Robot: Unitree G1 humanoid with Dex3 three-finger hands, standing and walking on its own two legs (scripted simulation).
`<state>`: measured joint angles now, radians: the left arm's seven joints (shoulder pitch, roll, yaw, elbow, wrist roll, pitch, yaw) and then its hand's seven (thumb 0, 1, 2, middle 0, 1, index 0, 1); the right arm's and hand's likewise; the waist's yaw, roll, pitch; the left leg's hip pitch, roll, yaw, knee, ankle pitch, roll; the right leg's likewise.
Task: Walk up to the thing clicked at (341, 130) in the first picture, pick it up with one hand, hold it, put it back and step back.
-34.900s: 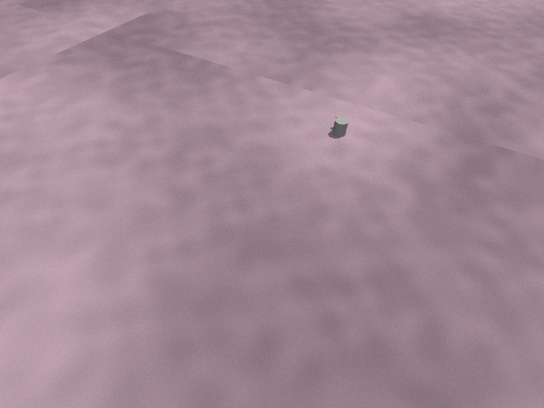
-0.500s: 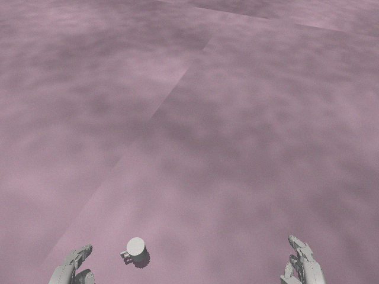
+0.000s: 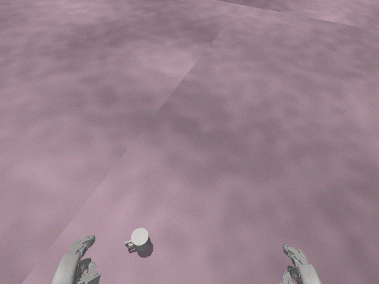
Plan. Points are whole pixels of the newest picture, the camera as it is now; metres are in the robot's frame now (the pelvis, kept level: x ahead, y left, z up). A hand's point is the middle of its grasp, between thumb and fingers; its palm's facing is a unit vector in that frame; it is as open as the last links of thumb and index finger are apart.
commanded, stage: stand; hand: left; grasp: from above
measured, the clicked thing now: (137, 241) +0.44 +0.23 -0.68
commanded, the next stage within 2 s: none
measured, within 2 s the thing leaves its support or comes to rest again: neither
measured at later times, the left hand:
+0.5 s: hand out of the picture +0.05 +0.24 -0.11, palm faces +0.05 -0.95 -0.32, open 7.4 cm
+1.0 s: hand out of the picture +0.03 +0.24 -0.11, palm faces +0.04 -0.94 -0.33, open 7.4 cm
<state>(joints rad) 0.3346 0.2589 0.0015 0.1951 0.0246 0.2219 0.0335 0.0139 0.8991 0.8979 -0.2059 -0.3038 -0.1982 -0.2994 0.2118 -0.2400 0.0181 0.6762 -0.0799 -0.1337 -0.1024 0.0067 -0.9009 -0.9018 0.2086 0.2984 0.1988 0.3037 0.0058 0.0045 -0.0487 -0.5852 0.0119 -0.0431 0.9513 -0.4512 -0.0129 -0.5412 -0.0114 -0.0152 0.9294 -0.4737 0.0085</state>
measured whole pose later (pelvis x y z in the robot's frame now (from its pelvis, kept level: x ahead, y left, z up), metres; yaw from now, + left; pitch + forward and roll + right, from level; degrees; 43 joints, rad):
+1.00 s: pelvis -0.01 -0.01 +0.06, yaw +0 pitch -5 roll +0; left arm 0.17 0.30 0.04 1.15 0.02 0.00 0.02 0.01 0.90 0.90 -0.21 -0.30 -0.20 -0.30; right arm 0.17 -0.31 -0.03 1.13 -0.02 0.01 -0.01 0.00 -0.91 -0.90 0.21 0.30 0.20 0.30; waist 0.01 0.02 0.07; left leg -0.14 0.02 -0.04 0.38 -0.17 -0.02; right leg -0.10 -0.01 -0.02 0.37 -0.19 0.01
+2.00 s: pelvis +0.02 +0.00 +0.06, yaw -1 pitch -3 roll +0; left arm 0.10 0.32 0.03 1.15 0.01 -0.01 0.01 0.01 0.90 0.90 -0.21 -0.30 -0.20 -0.30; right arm 0.10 -0.33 -0.01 1.14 -0.01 -0.01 -0.01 0.00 -0.90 -0.90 0.21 0.30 0.20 0.30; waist 0.00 0.01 0.06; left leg -0.10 0.01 -0.02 0.33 -0.17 -0.02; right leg -0.07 -0.02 0.00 0.32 -0.19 0.02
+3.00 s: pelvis -0.08 +0.03 +0.04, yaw -4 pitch -2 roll -1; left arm 0.12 0.41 0.08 0.91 0.01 0.06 0.02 0.01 0.90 0.90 -0.20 -0.30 -0.20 -0.30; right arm 0.11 -0.34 -0.05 0.93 -0.03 0.03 0.00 0.00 -0.90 -0.90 0.21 0.30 0.20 0.30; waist -0.01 -0.05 0.18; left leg -0.37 0.03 0.04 0.54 -0.15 0.04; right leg -0.40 0.10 0.15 1.15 -0.48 0.01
